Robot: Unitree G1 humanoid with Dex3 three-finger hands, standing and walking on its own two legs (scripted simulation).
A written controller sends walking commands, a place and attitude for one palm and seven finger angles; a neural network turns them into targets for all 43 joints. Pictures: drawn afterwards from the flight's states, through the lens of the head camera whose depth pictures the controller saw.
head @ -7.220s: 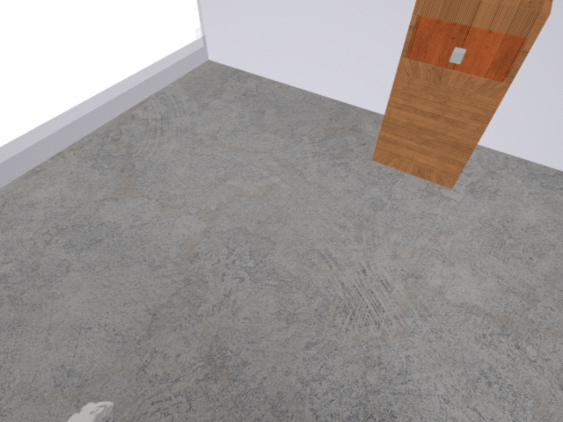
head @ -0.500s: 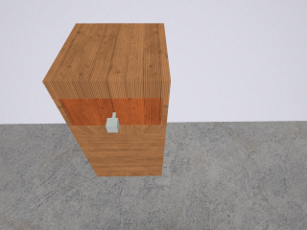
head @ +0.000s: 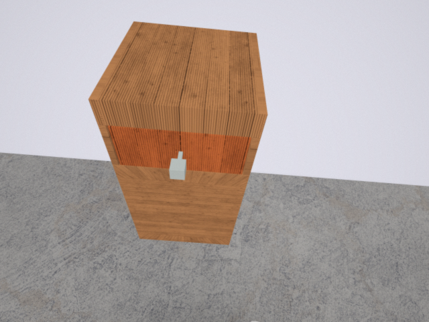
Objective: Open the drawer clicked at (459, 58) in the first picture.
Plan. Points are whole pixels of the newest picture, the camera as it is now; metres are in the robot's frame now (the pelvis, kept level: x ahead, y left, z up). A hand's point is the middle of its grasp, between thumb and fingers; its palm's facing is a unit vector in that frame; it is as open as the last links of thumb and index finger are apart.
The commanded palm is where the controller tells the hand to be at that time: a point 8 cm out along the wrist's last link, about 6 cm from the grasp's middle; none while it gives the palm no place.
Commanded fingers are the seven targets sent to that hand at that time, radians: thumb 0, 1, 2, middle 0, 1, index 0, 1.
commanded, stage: come to a stop and stand still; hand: left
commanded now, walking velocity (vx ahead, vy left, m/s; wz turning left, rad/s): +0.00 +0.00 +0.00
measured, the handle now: (179, 163) +0.53 +0.13 -0.11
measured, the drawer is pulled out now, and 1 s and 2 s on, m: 0.00 0.00 0.00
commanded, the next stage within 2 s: look again from close up in 0.30 s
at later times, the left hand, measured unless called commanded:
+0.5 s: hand out of the picture -0.01 +0.16 -0.17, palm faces -0.04 -0.98 -0.21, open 7.3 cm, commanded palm none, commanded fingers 0.00 0.90 0.90 -0.20 -0.30 -0.20 -0.30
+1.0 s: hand out of the picture +0.01 +0.16 -0.18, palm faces -0.02 -0.98 -0.19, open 7.3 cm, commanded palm none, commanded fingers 0.00 0.90 0.90 -0.20 -0.30 -0.20 -0.30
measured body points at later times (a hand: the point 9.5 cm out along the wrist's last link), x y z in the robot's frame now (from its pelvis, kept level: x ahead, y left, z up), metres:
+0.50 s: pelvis -0.01 -0.01 +0.00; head +0.01 -0.01 +0.45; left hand +0.00 +0.21 -0.16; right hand -0.02 -0.23 -0.16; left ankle -0.02 +0.09 -0.74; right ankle -0.05 -0.11 -0.74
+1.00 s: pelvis +0.01 -0.01 +0.00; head +0.03 -0.02 +0.45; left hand +0.01 +0.21 -0.16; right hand +0.01 -0.23 -0.16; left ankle -0.02 +0.09 -0.74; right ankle -0.05 -0.11 -0.74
